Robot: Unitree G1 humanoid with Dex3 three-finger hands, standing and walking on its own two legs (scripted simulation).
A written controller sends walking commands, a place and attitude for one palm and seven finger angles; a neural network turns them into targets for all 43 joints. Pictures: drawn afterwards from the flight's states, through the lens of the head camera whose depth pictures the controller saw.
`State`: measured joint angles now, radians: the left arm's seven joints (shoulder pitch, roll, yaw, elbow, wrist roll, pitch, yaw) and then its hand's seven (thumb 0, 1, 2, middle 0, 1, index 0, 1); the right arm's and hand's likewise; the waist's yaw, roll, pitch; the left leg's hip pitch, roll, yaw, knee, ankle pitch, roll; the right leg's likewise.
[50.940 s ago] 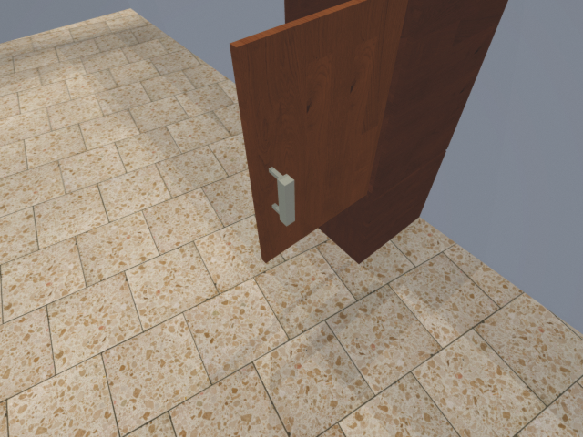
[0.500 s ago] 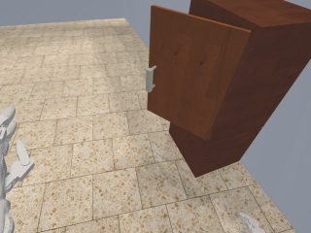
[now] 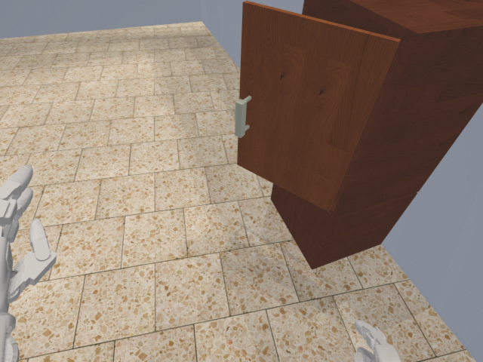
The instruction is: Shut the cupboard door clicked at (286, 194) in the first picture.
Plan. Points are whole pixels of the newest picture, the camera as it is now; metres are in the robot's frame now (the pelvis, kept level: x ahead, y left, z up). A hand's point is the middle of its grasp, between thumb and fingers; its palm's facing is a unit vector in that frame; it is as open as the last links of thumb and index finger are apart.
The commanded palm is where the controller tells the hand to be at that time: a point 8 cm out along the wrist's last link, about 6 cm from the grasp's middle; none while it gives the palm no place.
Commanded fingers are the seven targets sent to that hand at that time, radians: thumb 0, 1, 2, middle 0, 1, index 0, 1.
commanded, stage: let the arm hang, fingers relaxed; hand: left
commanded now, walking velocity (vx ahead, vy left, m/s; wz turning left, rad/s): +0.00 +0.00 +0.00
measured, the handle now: (244, 116) +0.87 +0.05 -0.08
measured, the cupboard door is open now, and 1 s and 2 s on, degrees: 34 34 34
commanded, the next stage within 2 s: look to check the result in 1.08 s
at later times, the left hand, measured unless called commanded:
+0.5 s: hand out of the picture -0.05 +0.19 -0.18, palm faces +0.01 -0.98 -0.19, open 7.2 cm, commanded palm none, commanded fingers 0.00 0.90 0.90 -0.20 -0.30 -0.20 -0.30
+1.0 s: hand out of the picture +0.01 +0.19 -0.17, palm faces -0.01 -0.98 -0.21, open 7.4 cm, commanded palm none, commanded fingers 0.00 0.90 0.90 -0.20 -0.30 -0.20 -0.30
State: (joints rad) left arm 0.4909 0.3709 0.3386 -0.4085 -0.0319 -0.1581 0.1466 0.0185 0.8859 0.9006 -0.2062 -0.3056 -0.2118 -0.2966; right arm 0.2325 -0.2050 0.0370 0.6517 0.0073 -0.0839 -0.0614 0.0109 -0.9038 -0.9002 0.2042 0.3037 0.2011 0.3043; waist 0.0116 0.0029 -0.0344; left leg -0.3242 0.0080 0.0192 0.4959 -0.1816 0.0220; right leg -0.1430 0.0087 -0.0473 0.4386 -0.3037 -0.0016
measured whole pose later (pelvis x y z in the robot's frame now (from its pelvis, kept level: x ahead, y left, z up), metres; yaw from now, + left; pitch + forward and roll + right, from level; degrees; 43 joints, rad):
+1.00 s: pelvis -0.01 +0.01 +0.00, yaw -1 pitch -2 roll +0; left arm 0.26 0.19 0.01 1.11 0.02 0.00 0.02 0.01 0.90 0.90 -0.20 -0.30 -0.20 -0.29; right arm 0.23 -0.20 -0.01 1.10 -0.02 0.01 -0.02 0.00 -0.91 -0.90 0.20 0.30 0.20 0.30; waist -0.01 0.00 0.02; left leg -0.24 0.00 0.05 0.40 -0.13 0.03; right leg -0.09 -0.01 -0.02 0.40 -0.27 0.01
